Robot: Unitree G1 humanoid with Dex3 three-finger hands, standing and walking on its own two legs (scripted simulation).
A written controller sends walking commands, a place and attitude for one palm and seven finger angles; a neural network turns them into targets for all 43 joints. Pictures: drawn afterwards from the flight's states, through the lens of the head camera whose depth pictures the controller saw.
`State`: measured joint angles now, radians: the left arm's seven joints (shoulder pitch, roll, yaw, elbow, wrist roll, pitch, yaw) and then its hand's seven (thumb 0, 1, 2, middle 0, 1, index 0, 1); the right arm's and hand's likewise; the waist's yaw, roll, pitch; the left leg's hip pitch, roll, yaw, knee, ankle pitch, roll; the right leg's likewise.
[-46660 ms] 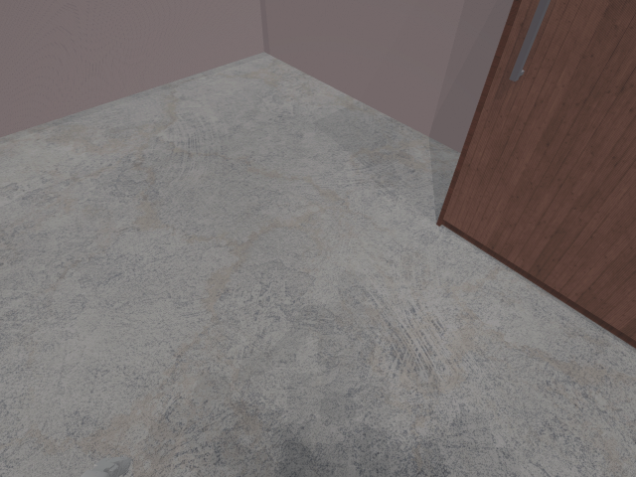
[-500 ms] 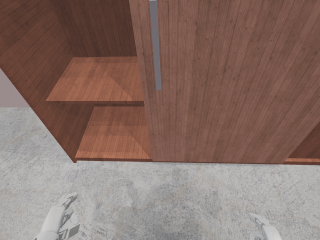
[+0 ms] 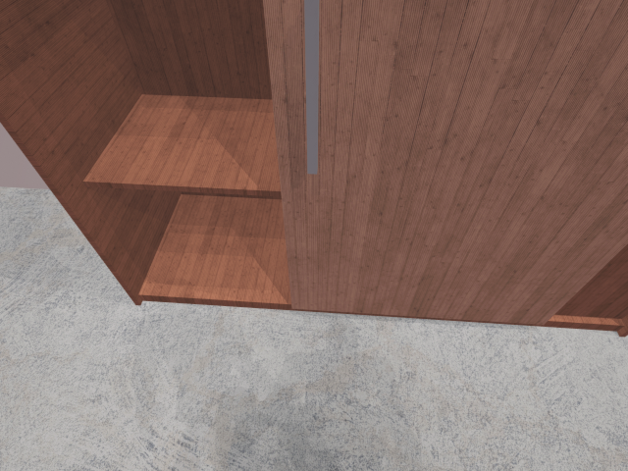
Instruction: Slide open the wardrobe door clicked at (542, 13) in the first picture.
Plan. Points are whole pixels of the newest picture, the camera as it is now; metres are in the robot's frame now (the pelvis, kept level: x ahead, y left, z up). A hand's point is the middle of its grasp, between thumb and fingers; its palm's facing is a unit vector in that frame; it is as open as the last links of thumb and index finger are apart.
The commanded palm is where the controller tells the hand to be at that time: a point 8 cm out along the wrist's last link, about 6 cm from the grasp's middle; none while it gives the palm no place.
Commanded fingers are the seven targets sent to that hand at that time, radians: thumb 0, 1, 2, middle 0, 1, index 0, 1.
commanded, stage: let the arm hang, fingers relaxed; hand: left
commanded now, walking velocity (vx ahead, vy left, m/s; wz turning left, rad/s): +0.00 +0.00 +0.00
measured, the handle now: (313, 92) +0.68 +0.04 +0.12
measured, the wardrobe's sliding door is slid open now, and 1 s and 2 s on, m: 0.56 0.56 0.56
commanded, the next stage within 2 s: look to check the result in 0.42 s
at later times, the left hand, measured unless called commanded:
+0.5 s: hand out of the picture +0.05 +0.18 -0.17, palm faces -0.01 -0.98 -0.19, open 7.3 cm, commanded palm none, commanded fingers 0.00 0.90 0.90 -0.20 -0.30 -0.20 -0.30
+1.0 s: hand out of the picture +0.05 +0.17 -0.17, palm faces -0.01 -0.98 -0.18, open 7.4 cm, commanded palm none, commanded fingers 0.00 0.90 0.90 -0.20 -0.30 -0.20 -0.30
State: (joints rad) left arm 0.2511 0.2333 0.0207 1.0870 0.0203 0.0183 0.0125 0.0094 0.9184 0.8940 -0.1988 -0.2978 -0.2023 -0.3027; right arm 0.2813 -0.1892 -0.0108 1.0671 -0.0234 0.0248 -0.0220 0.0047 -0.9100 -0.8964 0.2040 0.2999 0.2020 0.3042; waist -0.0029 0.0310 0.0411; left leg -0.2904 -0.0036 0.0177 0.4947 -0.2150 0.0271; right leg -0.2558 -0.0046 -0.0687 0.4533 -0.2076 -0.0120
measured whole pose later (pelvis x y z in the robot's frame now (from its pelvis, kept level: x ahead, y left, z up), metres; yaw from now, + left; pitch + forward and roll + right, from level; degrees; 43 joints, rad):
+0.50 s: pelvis +0.03 +0.00 +0.01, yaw -1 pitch +0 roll +0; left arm 0.22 0.17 0.00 1.13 0.02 -0.01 0.02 0.01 0.92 0.89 -0.20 -0.30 -0.20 -0.30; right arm 0.20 -0.17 0.00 1.12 -0.02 0.00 -0.03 0.00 -0.91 -0.90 0.20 0.30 0.20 0.30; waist 0.00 0.00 0.04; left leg -0.19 -0.01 0.03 0.41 -0.22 0.02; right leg -0.17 0.00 -0.05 0.39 -0.22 -0.01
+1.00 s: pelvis +0.04 +0.00 +0.01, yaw -1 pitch -1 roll +0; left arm 0.24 0.16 0.00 1.14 0.01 -0.01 0.02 0.01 0.91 0.89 -0.20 -0.30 -0.20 -0.30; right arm 0.23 -0.16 0.00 1.15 -0.02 0.00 -0.04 0.00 -0.92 -0.90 0.20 0.30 0.20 0.30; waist 0.00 0.00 0.04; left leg -0.16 -0.01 0.04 0.40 -0.23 0.02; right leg -0.14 0.00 -0.05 0.38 -0.23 -0.01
